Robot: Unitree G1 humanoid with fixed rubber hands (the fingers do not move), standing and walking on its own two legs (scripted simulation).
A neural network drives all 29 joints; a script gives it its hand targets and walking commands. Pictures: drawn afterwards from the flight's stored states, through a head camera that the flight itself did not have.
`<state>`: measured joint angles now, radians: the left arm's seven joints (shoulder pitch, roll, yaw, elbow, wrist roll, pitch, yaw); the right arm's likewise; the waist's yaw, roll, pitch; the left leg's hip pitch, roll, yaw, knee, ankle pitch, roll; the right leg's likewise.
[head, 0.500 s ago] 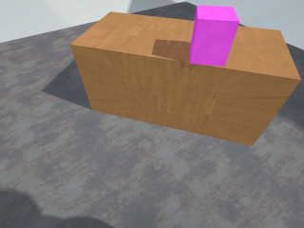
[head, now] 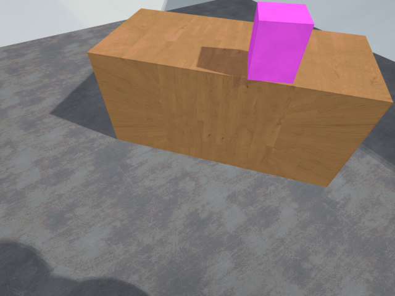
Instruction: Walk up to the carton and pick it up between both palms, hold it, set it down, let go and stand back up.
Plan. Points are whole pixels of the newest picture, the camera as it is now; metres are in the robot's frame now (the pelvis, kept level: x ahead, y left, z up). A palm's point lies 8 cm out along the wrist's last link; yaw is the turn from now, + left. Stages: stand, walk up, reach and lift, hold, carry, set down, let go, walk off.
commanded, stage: stand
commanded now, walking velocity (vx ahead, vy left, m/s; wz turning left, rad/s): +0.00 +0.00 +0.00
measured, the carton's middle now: (275, 43) +1.12 -0.29 -0.01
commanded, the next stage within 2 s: none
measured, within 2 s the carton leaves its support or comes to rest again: neither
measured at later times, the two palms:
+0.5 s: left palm out of the picture +0.00 +0.21 -0.15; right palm out of the picture -0.01 -0.20 -0.15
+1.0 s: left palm out of the picture -0.01 +0.21 -0.15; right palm out of the picture -0.02 -0.20 -0.14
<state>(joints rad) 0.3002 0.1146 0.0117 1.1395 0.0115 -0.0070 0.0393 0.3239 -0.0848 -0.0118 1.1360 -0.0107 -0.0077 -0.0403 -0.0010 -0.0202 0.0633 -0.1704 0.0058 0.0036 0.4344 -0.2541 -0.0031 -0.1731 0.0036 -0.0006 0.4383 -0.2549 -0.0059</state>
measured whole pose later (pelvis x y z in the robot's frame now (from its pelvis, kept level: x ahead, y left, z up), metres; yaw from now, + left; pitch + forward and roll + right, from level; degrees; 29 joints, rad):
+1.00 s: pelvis +0.01 +0.00 +0.00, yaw +0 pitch -2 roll +0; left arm 0.27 0.12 0.01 1.14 0.01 0.00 0.05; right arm 0.31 -0.10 -0.01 1.13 -0.01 -0.01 -0.04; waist 0.00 -0.01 0.07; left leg -0.12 0.00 0.00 0.40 -0.26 0.00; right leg -0.12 0.00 0.00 0.41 -0.26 -0.01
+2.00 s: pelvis +0.00 +0.00 +0.00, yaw +0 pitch -2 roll +0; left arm 0.31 0.12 0.01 1.13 0.01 -0.01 0.04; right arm 0.34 -0.09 -0.01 1.11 -0.01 -0.01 -0.04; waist 0.00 -0.01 0.07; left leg -0.14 0.01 0.00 0.42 -0.25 -0.01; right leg -0.13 0.01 -0.01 0.42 -0.25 -0.01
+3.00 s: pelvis +0.13 -0.09 -0.01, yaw -9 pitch -1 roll -1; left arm 0.55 0.08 0.04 0.80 0.04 -0.10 0.01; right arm 0.26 -0.20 -0.01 0.73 -0.04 -0.02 0.05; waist 0.04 0.07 0.00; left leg -0.62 0.11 0.05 1.02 -0.19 -0.03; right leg -0.13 0.05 -0.10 0.45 -0.31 -0.06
